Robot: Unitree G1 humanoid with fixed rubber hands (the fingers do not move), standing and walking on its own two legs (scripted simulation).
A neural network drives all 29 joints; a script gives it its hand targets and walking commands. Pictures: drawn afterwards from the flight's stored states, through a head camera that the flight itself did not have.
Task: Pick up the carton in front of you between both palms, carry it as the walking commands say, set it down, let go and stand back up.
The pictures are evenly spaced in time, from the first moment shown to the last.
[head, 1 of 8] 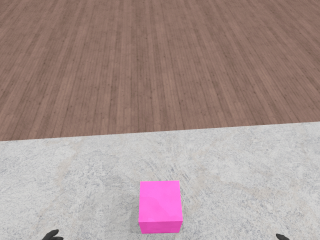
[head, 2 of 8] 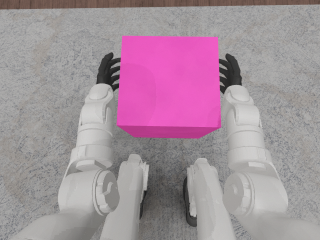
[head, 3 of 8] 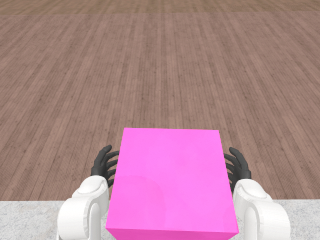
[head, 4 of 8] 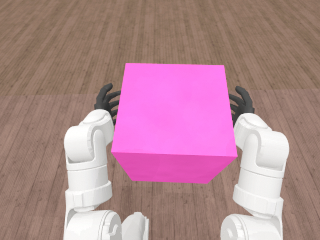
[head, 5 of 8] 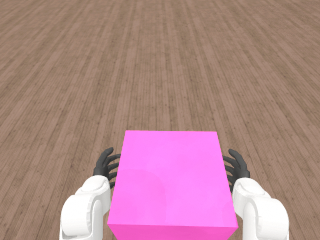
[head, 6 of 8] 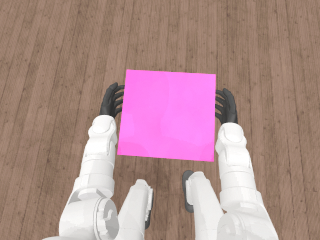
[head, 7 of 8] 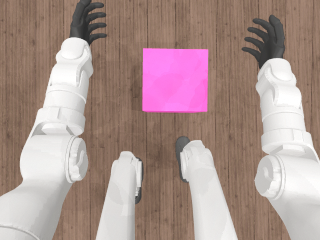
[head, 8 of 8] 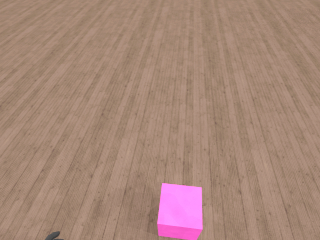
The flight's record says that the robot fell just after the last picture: no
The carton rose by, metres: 0.97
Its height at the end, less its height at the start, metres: +0.25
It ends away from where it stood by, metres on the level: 5.58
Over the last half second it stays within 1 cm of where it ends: yes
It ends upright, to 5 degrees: yes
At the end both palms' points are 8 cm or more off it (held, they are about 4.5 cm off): yes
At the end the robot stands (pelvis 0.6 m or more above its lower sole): yes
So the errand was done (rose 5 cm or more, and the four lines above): yes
